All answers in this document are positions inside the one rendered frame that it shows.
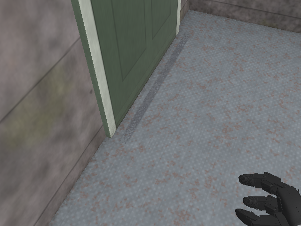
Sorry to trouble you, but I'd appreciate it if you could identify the right robot hand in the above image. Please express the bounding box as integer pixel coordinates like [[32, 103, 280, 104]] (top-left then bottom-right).
[[235, 171, 301, 226]]

